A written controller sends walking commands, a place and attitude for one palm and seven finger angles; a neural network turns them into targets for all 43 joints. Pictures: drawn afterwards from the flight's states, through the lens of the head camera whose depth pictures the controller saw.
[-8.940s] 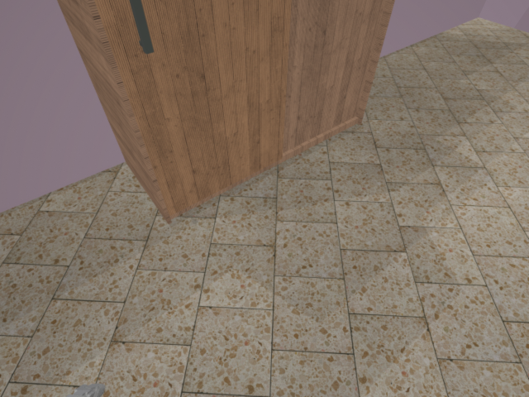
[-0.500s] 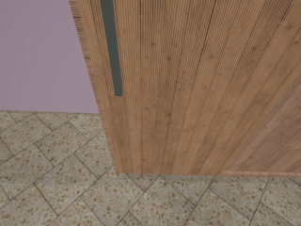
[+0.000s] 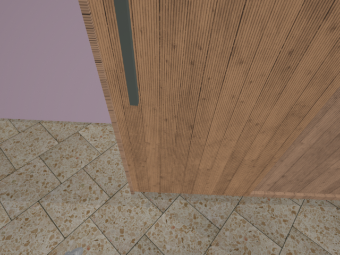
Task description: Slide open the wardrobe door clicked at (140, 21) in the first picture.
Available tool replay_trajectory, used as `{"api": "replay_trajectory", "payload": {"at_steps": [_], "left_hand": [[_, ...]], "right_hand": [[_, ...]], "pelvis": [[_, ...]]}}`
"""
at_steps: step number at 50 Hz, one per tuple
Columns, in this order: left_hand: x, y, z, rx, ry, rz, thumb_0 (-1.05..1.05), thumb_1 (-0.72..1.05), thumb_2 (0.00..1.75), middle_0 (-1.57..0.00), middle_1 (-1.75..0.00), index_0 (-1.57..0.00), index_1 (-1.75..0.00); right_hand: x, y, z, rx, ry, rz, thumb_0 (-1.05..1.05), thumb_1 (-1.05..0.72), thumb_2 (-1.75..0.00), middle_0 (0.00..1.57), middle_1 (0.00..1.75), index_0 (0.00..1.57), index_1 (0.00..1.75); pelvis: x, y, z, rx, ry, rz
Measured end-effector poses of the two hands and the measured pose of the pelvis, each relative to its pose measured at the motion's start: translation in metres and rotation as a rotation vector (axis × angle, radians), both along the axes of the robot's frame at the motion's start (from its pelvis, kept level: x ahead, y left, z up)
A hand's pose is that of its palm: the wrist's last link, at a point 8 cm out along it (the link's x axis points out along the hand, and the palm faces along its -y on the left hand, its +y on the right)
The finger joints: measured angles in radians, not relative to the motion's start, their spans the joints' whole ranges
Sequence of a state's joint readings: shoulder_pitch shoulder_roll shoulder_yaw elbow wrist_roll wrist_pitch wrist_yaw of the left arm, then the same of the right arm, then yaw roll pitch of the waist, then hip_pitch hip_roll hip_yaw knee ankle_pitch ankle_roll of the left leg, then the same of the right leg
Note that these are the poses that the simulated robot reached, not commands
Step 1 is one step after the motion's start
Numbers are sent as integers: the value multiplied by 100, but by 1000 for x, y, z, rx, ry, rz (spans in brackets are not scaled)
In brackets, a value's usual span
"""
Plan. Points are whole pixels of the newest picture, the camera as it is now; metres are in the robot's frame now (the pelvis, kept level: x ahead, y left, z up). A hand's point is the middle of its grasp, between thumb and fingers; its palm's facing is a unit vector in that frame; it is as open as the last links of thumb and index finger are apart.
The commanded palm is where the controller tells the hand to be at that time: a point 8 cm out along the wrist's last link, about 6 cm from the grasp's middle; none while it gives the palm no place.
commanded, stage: raise the hand with hooked fingers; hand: left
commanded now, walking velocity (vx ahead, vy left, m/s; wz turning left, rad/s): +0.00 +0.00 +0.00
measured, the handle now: (129, 48) +0.53 +0.15 +0.21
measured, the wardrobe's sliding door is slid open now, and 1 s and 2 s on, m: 0.00 0.00 0.00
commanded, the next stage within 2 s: none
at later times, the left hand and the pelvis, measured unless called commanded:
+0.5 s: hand (78, 235) +0.15 +0.20 +0.02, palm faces +0.11 -0.99 -0.08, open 9.5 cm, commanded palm +0.13 +0.26 +0.03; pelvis -0.03 -0.04 -0.05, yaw +3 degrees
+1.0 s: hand (53, 191) +0.21 +0.24 +0.09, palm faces +0.07 -1.00 -0.06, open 12.5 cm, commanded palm +0.18 +0.29 +0.11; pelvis -0.02 -0.01 -0.02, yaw +1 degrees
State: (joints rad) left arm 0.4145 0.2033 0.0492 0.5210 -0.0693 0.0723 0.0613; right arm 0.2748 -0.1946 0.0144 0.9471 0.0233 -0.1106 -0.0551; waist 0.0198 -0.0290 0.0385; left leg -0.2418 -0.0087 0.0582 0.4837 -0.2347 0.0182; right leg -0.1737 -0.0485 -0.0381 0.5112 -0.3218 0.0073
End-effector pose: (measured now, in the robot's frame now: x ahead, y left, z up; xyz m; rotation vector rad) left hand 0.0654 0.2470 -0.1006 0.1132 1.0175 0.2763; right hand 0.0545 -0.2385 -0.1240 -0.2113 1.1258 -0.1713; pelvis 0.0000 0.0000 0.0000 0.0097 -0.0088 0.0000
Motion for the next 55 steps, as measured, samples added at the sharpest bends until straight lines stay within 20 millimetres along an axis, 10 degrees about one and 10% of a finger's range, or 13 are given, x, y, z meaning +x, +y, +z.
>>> {"api": "replay_trajectory", "payload": {"at_steps": [5, 9, 15, 20, 38, 55], "left_hand": [[94, -6, 107, 57, -717, -47, 1, 86, 88, -20, -33, -20, -34], [111, -19, 126, -4, -1033, -220, 0, 79, 85, -21, -37, -20, -38], [69, -13, 81, -90, -903, -225, 0, 66, 80, -22, -46, -22, -46], [38, 4, 94, 21, -948, -118, 1, 54, 75, -23, -53, -23, -53], [107, 27, 167, -19, -1002, -242, 0, 12, 57, -26, -80, -26, -80], [124, 59, 219, 0, -1086, -247, -1, -28, 40, -29, -105, -28, -106]], "right_hand": [[45, -5, 15, 9, -321, 21, 1, -91, -90, 20, 30, 20, 30], [81, -17, 21, 13, -486, 51, 1, -90, -90, 20, 30, 20, 30], [116, -37, 32, -35, -620, 95, 1, -90, -90, 20, 30, 20, 30], [122, -42, 30, -76, -610, 146, 1, -91, -90, 20, 30, 20, 30], [68, -22, 20, -1, -480, 55, 1, -90, -90, 20, 30, 20, 30], [109, 12, 62, -10, -621, 151, 1, -90, -90, 20, 30, 20, 30]], "pelvis": [[-9, -7, -11, 2, 45, 24], [-21, -18, -31, 0, 124, 5], [-29, -32, -54, -4, 157, 8], [-27, -39, -58, -30, 148, 37], [-17, -26, -28, -24, 105, 11], [-17, -5, -12, -34, 19, 28]]}}
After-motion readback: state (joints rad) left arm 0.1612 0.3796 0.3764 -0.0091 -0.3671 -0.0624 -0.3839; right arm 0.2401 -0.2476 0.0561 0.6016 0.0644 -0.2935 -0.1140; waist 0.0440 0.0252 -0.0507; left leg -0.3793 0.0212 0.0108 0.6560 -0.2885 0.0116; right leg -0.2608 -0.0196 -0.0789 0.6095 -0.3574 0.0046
